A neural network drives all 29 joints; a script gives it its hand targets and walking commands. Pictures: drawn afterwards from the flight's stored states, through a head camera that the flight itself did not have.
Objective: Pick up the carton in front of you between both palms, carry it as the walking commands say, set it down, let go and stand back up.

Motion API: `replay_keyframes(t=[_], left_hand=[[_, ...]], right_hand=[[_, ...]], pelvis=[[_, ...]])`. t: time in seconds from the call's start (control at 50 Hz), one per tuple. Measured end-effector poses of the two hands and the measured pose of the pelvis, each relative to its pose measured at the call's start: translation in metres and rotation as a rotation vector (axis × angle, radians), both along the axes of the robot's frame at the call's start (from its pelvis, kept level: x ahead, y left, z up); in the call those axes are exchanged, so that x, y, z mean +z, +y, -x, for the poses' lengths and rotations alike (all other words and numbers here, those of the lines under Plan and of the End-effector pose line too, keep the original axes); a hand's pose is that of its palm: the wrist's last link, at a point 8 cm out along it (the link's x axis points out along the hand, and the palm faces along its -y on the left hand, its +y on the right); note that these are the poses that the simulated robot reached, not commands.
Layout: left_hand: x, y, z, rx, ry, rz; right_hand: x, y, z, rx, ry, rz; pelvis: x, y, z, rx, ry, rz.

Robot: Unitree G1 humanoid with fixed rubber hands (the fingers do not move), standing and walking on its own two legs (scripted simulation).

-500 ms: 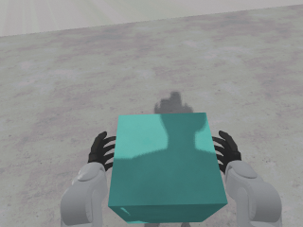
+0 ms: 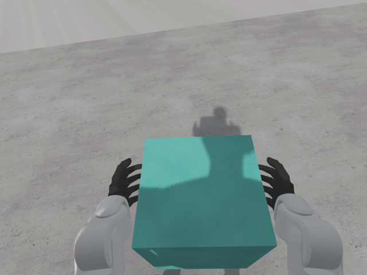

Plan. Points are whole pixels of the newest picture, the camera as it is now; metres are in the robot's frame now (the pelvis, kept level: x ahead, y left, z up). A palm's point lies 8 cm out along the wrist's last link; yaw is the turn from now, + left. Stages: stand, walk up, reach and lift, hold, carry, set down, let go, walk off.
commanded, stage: carry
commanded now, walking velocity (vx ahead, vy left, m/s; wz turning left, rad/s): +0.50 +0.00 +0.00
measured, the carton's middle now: (199, 208) +0.26 +0.00 +0.03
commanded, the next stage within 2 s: none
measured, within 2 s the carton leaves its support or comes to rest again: neither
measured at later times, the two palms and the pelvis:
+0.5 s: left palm (138, 108) +0.52 +0.16 +0.10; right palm (245, 107) +0.52 -0.14 +0.09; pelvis +0.28 +0.01 -0.01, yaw -1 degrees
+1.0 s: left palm (136, 104) +0.56 +0.17 +0.09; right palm (238, 99) +0.56 -0.13 +0.08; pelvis +0.32 +0.01 -0.01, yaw +1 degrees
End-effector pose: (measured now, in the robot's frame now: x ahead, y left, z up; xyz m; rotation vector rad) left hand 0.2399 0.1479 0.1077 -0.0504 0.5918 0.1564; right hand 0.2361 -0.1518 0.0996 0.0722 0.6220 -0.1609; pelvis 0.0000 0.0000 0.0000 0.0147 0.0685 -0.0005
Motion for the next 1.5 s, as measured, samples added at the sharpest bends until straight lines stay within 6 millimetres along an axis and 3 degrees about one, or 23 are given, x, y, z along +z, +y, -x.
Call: replay_keyframes(t=[0.1, 0.18, 0.32, 0.5, 0.62, 0.72, 0.82, 1.08, 1.2, 1.5], left_hand=[[-0.018, 0.023, -0.085, -0.014, -0.024, 0.028], [-0.030, 0.032, -0.137, -0.024, 0.074, 0.040], [-0.028, 0.030, -0.204, -0.043, 0.110, 0.040], [-0.009, 0.009, -0.283, -0.001, -0.004, -0.012], [-0.012, -0.002, -0.323, -0.009, 0.053, -0.030], [-0.018, 0.001, -0.337, 0.005, 0.064, -0.022], [-0.021, 0.008, -0.339, 0.025, 0.040, 0.002], [-0.020, 0.024, -0.310, 0.016, 0.034, 0.016], [-0.033, 0.030, -0.302, 0.006, 0.086, -0.005], [-0.063, 0.047, -0.308, -0.009, 0.093, -0.035]], right_hand=[[-0.009, 0.023, -0.081, -0.012, -0.023, 0.030], [-0.020, 0.032, -0.128, -0.023, 0.074, 0.038], [-0.015, 0.030, -0.191, -0.041, 0.111, 0.042], [-0.012, 0.010, -0.284, 0.002, -0.003, -0.009], [-0.019, -0.002, -0.321, -0.004, 0.054, -0.023], [-0.022, 0.001, -0.339, 0.010, 0.065, -0.014], [-0.018, 0.008, -0.347, 0.030, 0.040, 0.008], [-0.014, 0.024, -0.316, 0.025, 0.035, 0.027], [-0.027, 0.030, -0.307, 0.032, 0.085, 0.046], [-0.056, 0.049, -0.319, 0.088, 0.088, 0.081]], pelvis=[[-0.024, 0.024, -0.079, -0.028, -0.011, 0.003], [-0.014, 0.035, -0.120, -0.038, 0.001, 0.011], [0.006, 0.037, -0.184, -0.027, 0.000, 0.032], [-0.011, 0.010, -0.275, -0.016, -0.026, 0.002], [-0.009, 0.001, -0.310, 0.007, -0.001, 0.019], [-0.010, -0.001, -0.324, 0.018, 0.007, 0.030], [-0.013, 0.000, -0.328, 0.019, 0.009, 0.027], [-0.014, 0.017, -0.311, 0.017, -0.040, 0.025], [-0.013, 0.023, -0.298, 0.016, -0.054, 0.021], [-0.011, 0.035, -0.282, 0.024, -0.039, 0.018]])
